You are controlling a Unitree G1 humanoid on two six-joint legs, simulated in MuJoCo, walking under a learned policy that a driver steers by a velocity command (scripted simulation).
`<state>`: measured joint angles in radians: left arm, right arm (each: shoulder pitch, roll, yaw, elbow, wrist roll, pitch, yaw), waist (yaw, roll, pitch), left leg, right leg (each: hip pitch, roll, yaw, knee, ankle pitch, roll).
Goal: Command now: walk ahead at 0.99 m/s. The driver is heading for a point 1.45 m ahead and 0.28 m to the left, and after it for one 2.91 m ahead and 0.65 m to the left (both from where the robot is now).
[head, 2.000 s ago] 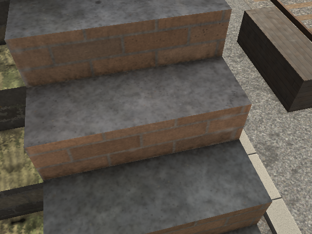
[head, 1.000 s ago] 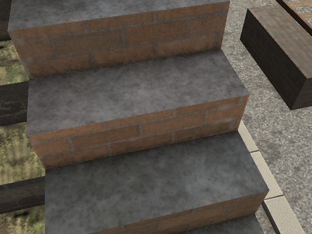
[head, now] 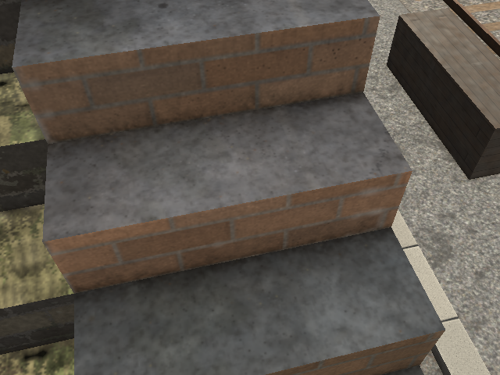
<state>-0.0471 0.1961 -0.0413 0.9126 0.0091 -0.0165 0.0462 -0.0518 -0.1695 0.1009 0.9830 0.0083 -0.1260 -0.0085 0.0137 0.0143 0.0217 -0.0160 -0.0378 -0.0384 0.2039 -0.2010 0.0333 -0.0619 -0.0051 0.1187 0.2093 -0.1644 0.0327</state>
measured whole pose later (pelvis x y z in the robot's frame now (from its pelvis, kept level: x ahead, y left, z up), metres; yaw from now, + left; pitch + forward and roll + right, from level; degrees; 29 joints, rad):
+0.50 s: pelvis -0.01 +0.00 +0.00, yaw +0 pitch +1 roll +0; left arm 0.10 0.24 0.00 1.02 0.01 0.01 0.07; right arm 0.11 -0.21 0.05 1.11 0.00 -0.10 -0.01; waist 0.01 0.01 0.00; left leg -0.05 -0.04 -0.04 0.26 -0.22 0.03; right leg -0.10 0.00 0.12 0.27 -0.19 0.03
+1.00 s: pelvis -0.05 -0.01 -0.01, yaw +0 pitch +1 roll +0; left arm 0.23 0.22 0.05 1.05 -0.01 0.06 0.10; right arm 0.17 -0.21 -0.02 1.12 0.01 -0.02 -0.05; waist 0.01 0.01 0.06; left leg -0.18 -0.03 -0.03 0.40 -0.24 0.02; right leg -0.23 0.01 0.12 0.41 -0.20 0.02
